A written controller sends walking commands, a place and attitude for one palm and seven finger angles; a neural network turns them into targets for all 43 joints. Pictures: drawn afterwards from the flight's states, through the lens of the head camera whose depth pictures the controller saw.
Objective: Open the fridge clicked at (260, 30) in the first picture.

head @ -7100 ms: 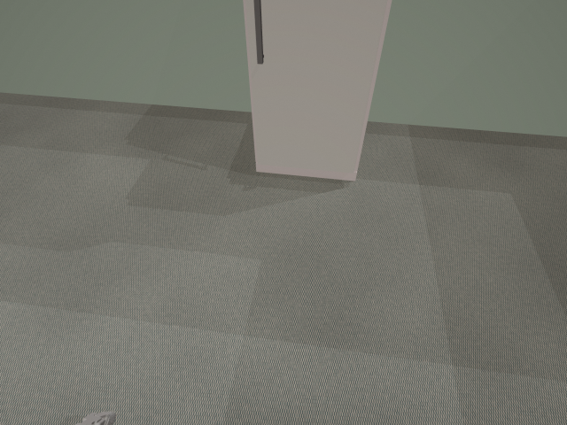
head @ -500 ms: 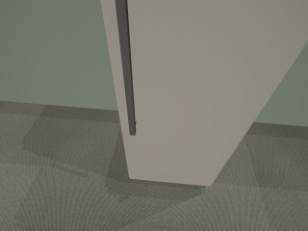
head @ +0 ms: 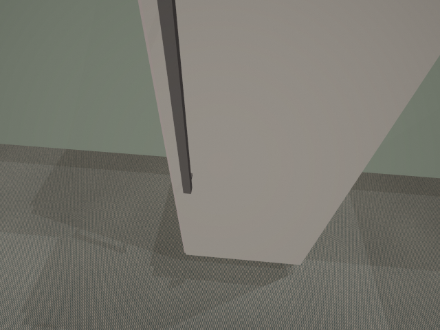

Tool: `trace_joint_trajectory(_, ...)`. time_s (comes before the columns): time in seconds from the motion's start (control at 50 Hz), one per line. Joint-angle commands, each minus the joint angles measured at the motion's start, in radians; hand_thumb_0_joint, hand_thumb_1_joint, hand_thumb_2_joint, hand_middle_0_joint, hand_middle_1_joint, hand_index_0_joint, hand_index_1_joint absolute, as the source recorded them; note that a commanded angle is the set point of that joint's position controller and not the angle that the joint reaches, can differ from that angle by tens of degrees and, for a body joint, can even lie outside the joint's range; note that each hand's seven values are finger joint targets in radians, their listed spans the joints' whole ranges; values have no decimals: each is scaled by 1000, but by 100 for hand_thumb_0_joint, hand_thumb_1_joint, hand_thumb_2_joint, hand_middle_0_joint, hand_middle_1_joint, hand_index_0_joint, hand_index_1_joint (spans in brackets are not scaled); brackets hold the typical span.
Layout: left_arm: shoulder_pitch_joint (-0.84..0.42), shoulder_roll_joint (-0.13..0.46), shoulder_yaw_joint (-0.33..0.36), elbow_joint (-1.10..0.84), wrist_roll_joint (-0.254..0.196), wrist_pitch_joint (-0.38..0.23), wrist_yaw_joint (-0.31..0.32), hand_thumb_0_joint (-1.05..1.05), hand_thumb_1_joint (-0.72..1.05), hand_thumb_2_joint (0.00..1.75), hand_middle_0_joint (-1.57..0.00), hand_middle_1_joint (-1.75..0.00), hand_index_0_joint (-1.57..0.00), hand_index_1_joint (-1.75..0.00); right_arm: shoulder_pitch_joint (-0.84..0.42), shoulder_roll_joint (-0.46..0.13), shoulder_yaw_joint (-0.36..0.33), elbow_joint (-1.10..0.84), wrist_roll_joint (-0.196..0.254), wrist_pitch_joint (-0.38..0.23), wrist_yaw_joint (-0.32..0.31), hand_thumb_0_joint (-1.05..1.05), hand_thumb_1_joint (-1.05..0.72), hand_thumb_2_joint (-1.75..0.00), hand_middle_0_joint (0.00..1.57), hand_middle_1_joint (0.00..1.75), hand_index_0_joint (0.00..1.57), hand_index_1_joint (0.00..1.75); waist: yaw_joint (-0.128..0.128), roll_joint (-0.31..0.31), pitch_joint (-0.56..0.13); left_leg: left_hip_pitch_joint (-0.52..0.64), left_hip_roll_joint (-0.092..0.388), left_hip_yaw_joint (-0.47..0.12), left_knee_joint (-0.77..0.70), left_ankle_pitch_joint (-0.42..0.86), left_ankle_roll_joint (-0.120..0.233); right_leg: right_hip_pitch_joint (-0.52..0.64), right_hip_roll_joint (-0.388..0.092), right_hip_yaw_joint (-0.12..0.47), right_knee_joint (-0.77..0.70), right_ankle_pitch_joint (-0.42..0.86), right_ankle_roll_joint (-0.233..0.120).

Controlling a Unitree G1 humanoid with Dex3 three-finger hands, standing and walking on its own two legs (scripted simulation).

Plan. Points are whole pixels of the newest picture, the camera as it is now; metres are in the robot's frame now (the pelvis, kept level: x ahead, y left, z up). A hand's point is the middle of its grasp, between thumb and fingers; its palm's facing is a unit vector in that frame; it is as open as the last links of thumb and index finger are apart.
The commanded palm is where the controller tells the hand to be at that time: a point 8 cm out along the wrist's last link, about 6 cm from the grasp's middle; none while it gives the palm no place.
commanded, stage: raise the hand to about handle height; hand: left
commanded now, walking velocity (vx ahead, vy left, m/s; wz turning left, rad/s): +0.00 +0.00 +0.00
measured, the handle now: (181, 115) +0.50 +0.12 +0.12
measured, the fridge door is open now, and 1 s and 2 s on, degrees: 0 0 0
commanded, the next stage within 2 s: none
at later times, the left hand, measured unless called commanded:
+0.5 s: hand (123, 323) +0.15 +0.18 -0.06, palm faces +0.06 -1.00 +0.02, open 8.7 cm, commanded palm +0.14 +0.24 -0.04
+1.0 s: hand (102, 284) +0.19 +0.22 -0.01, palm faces +0.00 -1.00 -0.06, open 11.7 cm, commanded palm +0.17 +0.28 +0.00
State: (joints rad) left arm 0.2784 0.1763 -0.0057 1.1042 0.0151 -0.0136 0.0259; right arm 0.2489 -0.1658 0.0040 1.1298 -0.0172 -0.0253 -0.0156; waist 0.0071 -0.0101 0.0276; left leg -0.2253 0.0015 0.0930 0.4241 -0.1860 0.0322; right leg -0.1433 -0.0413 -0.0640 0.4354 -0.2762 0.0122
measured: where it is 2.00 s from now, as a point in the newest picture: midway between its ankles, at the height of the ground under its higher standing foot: outside the picture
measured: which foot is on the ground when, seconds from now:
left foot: down 0.00-1.00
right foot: down 0.00-1.00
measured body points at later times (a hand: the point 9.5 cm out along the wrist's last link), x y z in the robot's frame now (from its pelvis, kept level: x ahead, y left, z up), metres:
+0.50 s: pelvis -0.02 -0.03 -0.08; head +0.02 -0.01 +0.36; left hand +0.14 +0.24 -0.06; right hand +0.22 -0.27 -0.11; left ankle +0.03 +0.10 -0.74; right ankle -0.03 -0.12 -0.74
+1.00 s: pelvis -0.02 -0.01 -0.07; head +0.03 -0.01 +0.38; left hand +0.19 +0.28 -0.01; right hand +0.13 -0.26 -0.15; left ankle +0.03 +0.10 -0.74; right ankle -0.03 -0.12 -0.74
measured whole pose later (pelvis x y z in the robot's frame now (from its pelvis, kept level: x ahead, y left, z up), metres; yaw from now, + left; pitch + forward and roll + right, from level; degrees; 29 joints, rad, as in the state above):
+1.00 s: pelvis -0.02 -0.01 -0.07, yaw +1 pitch +12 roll -2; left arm 0.33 0.31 0.30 0.12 -0.36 -0.38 -0.42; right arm 0.29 -0.26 -0.01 0.60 0.04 -0.23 -0.07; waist -0.01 0.04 -0.12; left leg -0.82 0.06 0.03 1.02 -0.41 0.02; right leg -0.69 -0.02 -0.11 0.99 -0.50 -0.01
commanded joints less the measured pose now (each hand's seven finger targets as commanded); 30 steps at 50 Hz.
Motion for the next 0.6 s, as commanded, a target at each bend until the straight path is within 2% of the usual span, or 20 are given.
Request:
trace_joint_trajectory(0.0,61,112,23,-28,4,-13,7,0,90,90,-20,-30,-20,-30,34,-117,-22,-37,6,-13,-9,0,-90,-90,20,30,20,30,2,0,21,26,112,-125,-83,88,7,-58,-80,85,-87,82,-44)
trace_joint_trajectory(0.02,62,113,23,-29,3,-13,7,0,90,90,-20,-30,-20,-30,32,-117,-21,-36,6,-13,-9,0,-90,-90,20,30,20,30,4,8,18,33,113,-121,-82,89,6,-57,-81,83,-88,82,-43)
trace_joint_trajectory(0.04,117,82,6,-6,11,-20,48,0,90,90,-20,-30,-20,-30,-26,-122,-17,-103,15,-12,-2,0,-90,-90,20,30,20,30,15,20,61,-15,119,-104,97,143,-21,-102,-107,129,-103,230,-37)
trace_joint_trajectory(0.06,-607,338,163,-1520,-191,-227,40,0,88,89,-20,-32,-20,-32,8,-280,-43,-454,65,-143,-44,0,-90,-90,20,30,20,30,-117,160,-415,266,0,-95,3,164,-10,-41,7,9,11,261,-43)
trace_joint_trajectory(0.08,-453,418,229,-1488,-133,-229,85,0,85,88,-20,-33,-20,-33,-85,-186,-1,-421,73,-220,-87,0,-90,-90,20,30,20,30,-41,246,-359,286,35,-56,4,141,-22,-93,27,-4,68,150,-44)
trace_joint_trajectory(0.1,55,81,48,-1214,-151,-119,80,0,83,87,-21,-34,-21,-34,-54,-164,-18,-431,59,-271,-73,0,-90,-90,20,30,20,30,-24,229,-273,193,58,-110,-42,84,-35,-166,37,-60,114,38,-46)
trace_joint_trajectory(0.12,100,5,36,-1091,-183,-85,70,0,81,86,-21,-36,-21,-36,-40,-171,-24,-391,75,-275,-70,0,-90,-90,20,30,20,30,-48,122,-134,83,42,-130,-22,-13,-31,-224,39,-56,111,11,-32)
trace_joint_trajectory(0.14,-14,42,60,-1148,-197,-137,44,0,78,85,-21,-37,-21,-37,-60,-204,-38,-461,66,-282,-65,0,-90,-90,20,30,20,30,-66,90,-13,-27,21,-143,25,-99,-26,-273,36,-61,88,-4,-25)
trace_joint_trajectory(0.16,5,101,138,-1060,-196,-198,19,0,76,84,-21,-39,-21,-39,-62,-223,-58,-467,49,-281,-63,0,-90,-90,20,30,20,30,-72,-14,-2,-105,15,-144,80,-143,-28,-342,39,-62,102,-60,-24)
trace_joint_trajectory(0.18,146,72,164,-941,-199,-259,-28,0,74,83,-21,-40,-21,-40,-68,-215,-71,-499,44,-277,-52,0,-90,-90,20,30,20,30,-29,-76,15,-182,0,-128,134,-136,-35,-373,45,-69,128,-99,-30)
trace_joint_trajectory(0.22,305,-2,160,-810,-238,-416,-162,0,69,81,-22,-43,-22,-43,-112,-202,-86,-548,27,-271,-23,0,-90,-90,20,30,20,30,29,-221,-34,-335,0,-102,272,-127,-48,-492,52,-61,254,-155,-34)
trace_joint_trajectory(0.24,326,-3,161,-809,-258,-500,-237,0,67,80,-22,-45,-22,-45,-126,-205,-95,-572,25,-270,-5,0,-90,-90,20,30,20,30,39,-225,-75,-394,-3,-96,337,-123,-49,-523,48,-42,312,-155,-37)
trace_joint_trajectory(0.28,330,82,224,-769,-270,-622,-387,0,62,78,-22,-48,-22,-48,-137,-214,-114,-633,38,-270,28,0,-90,-90,20,30,20,30,52,-116,-136,-455,-8,-86,439,-90,-53,-529,30,12,399,-93,-51)
trace_joint_trajectory(0.32,305,147,289,-867,-315,-621,-464,0,57,76,-22,-51,-22,-51,-161,-220,-118,-712,52,-264,27,0,-90,-90,20,30,20,30,65,-50,-255,-480,-18,-60,493,-85,-35,-508,20,47,437,-68,-45)
trace_joint_trajectory(0.38,182,208,363,-1077,-382,-551,-458,0,50,73,-23,-55,-23,-55,-145,-211,-112,-767,55,-245,-1,0,-90,-90,20,30,20,30,57,21,-335,-491,-15,-64,534,-104,-22,-510,28,95,434,-112,-28)
trace_joint_trajectory(0.42,105,208,355,-1270,-381,-563,-418,0,46,71,-23,-58,-23,-58,-108,-191,-110,-768,52,-241,-17,0,-90,-90,20,30,20,30,23,88,-385,-445,4,-75,562,-63,-11,-522,32,104,445,-53,-23)
trace_joint_trajectory(0.46,30,210,315,-1403,-352,-596,-378,0,41,69,-24,-62,-24,-62,-89,-184,-98,-750,42,-240,-33,0,-90,-90,20,30,20,30,-13,127,-386,-424,17,-96,578,-32,-3,-566,45,85,471,-3,-28)
trace_joint_trajectory(0.48,-42,219,285,-1435,-341,-610,-373,0,39,68,-24,-63,-24,-63,-73,-190,-90,-731,35,-243,-41,0,-90,-90,20,30,20,30,-47,118,-354,-438,22,-111,602,-36,2,-606,53,84,483,3,-28)
trace_joint_trajectory(0.54,-29,200,247,-1366,-328,-600,-399,0,32,65,-24,-68,-24,-68,-70,-195,-81,-694,42,-257,-55,0,-90,-90,20,30,20,30,-70,134,-307,-457,30,-124,610,-79,2,-662,57,75,469,-59,-31)
trace_joint_trajectory(0.58,3,235,283,-1264,-343,-544,-437,0,27,63,-25,-70,-25,-70,-74,-205,-77,-685,52,-260,-64,0,-90,-90,20,30,20,30,-60,91,-292,-493,29,-126,612,-101,3,-642,59,93,442,-96,-27)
